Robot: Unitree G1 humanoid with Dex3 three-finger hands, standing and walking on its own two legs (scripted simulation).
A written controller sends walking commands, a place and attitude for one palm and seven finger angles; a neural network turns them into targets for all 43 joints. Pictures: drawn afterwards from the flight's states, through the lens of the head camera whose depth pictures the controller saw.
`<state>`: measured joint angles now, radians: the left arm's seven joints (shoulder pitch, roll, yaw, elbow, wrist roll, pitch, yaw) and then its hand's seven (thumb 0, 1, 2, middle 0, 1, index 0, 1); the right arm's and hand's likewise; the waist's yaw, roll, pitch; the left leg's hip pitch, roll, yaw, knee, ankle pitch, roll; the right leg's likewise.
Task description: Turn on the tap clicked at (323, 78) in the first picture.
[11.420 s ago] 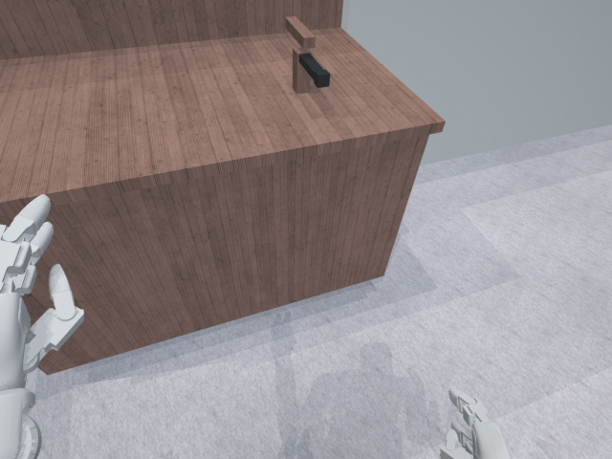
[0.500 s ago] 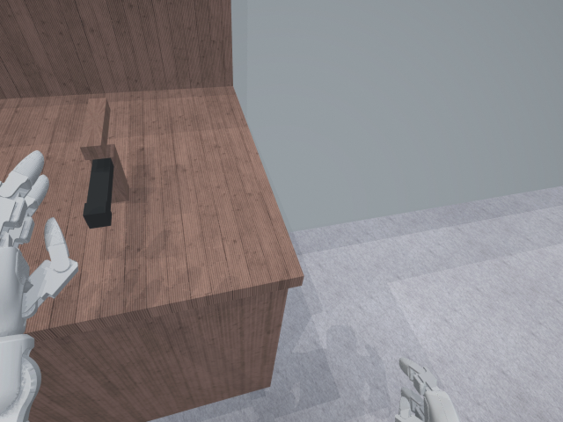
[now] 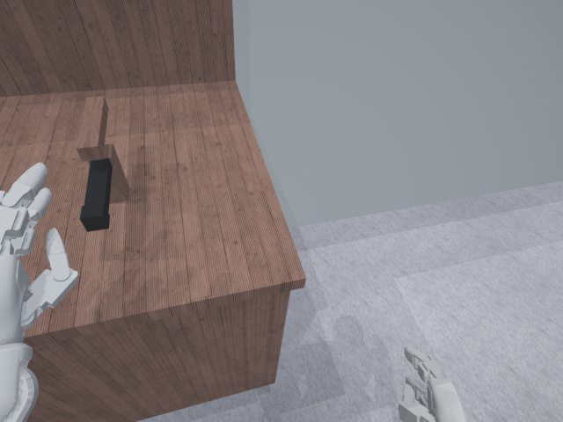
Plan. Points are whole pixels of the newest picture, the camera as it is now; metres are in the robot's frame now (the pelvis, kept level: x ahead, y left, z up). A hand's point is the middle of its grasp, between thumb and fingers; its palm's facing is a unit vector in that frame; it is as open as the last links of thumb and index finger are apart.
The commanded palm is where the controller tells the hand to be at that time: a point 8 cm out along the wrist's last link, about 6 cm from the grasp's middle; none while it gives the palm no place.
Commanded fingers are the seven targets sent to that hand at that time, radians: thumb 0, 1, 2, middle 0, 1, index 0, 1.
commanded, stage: look again from close up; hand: left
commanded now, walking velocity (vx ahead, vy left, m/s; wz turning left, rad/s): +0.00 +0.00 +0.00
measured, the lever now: (95, 217) +0.34 +0.31 +0.10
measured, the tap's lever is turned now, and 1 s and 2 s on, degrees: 0 0 0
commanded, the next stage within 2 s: turn the palm inward beside the body in 0.08 s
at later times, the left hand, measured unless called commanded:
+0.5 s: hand (110, 294) +0.20 +0.21 +0.15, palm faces +0.40 -0.86 -0.33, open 7.4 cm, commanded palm +0.15 +0.26 +0.17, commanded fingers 0.00 0.90 0.90 -0.20 -0.30 -0.20 -0.30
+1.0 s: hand (104, 294) +0.20 +0.22 +0.15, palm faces +0.51 -0.82 -0.27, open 7.4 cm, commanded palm +0.15 +0.25 +0.16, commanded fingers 0.00 0.90 0.90 -0.20 -0.30 -0.20 -0.30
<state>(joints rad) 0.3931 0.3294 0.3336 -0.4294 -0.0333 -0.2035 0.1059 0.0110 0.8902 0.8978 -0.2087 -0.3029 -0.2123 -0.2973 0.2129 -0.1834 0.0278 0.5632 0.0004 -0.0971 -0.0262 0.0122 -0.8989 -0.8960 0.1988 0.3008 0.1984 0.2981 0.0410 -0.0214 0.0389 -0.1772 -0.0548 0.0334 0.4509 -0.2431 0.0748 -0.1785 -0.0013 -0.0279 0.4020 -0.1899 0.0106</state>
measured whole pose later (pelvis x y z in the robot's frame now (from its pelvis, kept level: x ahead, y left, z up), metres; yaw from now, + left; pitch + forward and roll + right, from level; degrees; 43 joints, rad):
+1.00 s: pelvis +0.02 -0.06 -0.02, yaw +3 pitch +2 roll +1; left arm 0.41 0.33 0.38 -0.40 -0.20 -0.01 0.07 0.01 0.89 0.90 -0.21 -0.30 -0.21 -0.30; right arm 0.21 -0.24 0.01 0.66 0.03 -0.15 -0.07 0.01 -0.90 -0.90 0.20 0.30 0.20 0.30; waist 0.08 0.03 -0.07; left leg -0.33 -0.02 -0.03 0.66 -0.37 0.00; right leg -0.34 0.04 -0.07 0.67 -0.36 -0.07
